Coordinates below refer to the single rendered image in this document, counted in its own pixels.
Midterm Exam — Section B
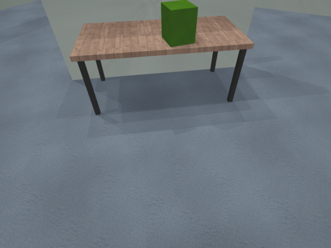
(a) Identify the carton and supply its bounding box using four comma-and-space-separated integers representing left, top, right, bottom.
161, 0, 198, 47

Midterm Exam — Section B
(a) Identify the table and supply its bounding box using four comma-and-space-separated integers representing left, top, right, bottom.
70, 15, 254, 115

